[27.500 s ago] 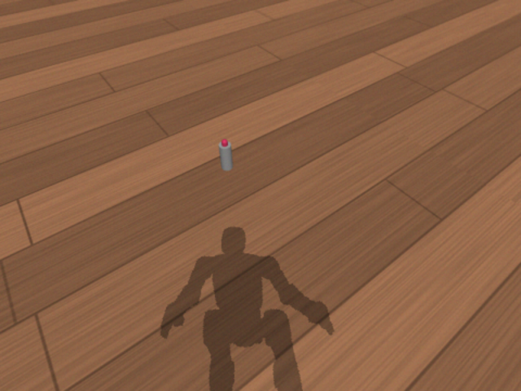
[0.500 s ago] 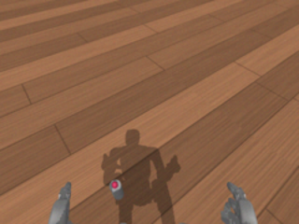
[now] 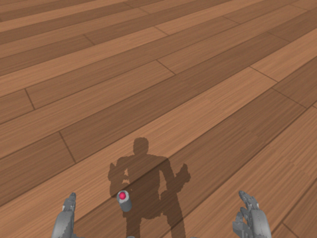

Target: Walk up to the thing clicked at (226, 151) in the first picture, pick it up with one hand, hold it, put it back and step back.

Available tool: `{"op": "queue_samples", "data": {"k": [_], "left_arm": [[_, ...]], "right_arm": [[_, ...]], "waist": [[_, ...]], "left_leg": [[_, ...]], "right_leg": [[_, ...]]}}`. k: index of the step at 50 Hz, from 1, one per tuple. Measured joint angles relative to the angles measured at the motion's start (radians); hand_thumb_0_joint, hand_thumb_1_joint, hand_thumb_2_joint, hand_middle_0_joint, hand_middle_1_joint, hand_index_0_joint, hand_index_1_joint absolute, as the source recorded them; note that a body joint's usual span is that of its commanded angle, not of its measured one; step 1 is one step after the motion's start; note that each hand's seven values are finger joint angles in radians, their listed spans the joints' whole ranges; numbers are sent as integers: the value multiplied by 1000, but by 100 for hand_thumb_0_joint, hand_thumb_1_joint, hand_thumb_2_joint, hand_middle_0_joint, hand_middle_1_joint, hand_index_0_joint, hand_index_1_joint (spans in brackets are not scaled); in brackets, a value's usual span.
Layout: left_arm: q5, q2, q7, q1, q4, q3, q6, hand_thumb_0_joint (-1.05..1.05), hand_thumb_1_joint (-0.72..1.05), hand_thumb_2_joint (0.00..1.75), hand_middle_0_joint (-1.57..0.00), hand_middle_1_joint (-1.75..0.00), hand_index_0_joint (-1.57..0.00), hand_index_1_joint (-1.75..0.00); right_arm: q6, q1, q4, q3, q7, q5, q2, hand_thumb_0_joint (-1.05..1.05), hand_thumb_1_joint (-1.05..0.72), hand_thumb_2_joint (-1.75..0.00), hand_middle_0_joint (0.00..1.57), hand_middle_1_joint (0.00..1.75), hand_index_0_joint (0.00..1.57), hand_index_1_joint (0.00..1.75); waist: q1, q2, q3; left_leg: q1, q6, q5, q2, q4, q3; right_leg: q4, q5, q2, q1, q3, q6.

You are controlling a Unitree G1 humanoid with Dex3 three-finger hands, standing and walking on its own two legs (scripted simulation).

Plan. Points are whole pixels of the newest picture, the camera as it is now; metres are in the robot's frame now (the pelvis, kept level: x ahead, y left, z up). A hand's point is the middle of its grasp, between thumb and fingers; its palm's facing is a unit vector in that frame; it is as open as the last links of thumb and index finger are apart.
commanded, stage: home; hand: left
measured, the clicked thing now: (124, 200) +0.42 +0.19 -0.63
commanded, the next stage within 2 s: stand in 0.46 s
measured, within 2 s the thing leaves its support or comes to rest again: neither
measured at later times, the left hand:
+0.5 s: hand (90, 226) +0.18 +0.18 -0.06, palm faces +0.10 -0.96 -0.28, open 17.6 cm
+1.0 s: hand (84, 235) +0.16 +0.20 -0.09, palm faces -0.03 -0.94 -0.33, open 9.7 cm
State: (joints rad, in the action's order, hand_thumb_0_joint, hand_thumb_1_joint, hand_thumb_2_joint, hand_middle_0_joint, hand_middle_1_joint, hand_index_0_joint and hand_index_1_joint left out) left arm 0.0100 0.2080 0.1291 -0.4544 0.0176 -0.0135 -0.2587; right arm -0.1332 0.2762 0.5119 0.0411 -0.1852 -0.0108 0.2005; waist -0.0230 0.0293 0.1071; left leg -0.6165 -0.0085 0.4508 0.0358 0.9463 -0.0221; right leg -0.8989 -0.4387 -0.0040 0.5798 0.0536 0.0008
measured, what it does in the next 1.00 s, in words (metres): stands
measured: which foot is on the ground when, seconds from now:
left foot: down 0.00-1.00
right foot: down 0.00-1.00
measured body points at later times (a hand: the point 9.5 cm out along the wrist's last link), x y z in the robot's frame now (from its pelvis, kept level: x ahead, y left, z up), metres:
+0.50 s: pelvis +0.01 +0.00 +0.00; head +0.02 +0.00 +0.45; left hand +0.17 +0.23 -0.04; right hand +0.16 -0.24 -0.07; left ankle +0.02 +0.12 -0.69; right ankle +0.01 -0.12 -0.69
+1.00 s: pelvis +0.00 +0.00 +0.01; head +0.02 +0.01 +0.46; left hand +0.16 +0.25 -0.07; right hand +0.15 -0.25 -0.09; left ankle +0.02 +0.12 -0.69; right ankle +0.01 -0.12 -0.69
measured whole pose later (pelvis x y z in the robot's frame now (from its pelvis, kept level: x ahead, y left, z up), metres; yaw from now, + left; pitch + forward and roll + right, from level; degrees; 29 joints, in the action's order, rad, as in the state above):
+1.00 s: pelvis +0.00 +0.00 +0.01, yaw +0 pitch +3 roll +0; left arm -0.07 0.27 0.04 -0.27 0.42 -0.01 -0.07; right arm -0.05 0.18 0.73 0.02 -0.06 0.08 0.25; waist 0.01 -0.01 0.01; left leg -0.50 0.00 0.42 0.01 0.87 0.00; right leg -0.86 -0.43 -0.03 0.49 0.03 0.00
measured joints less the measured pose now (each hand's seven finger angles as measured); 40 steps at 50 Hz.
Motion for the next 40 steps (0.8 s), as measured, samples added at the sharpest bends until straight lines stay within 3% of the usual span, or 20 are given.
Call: {"op": "queue_samples", "data": {"k": [31,35,40], "left_arm": [[-1,-4,0,2,1,4,4,-1,-56,4,-6,-5,-6,-5],[0,-3,-1,-1,-4,3,0,-1,-47,14,-11,-13,-11,-13],[-3,-2,1,-4,-3,2,6,-1,-21,39,-16,-22,-16,-22]], "right_arm": [[-2,2,5,-6,1,3,2,2,-90,-90,21,30,20,30],[-3,4,4,-7,1,3,2,2,-90,-90,21,30,20,30],[-6,3,7,-6,1,4,1,2,-90,-90,21,30,20,30]], "waist": [[0,-3,0],[2,-3,-1],[2,-2,-2]], "left_leg": [[8,2,4,0,-5,3],[5,2,4,-1,-4,2],[4,3,5,-1,-1,3]], "right_leg": [[7,-3,1,-8,-3,2],[6,-2,0,-5,-3,2],[3,-3,-1,-4,-4,3]]}}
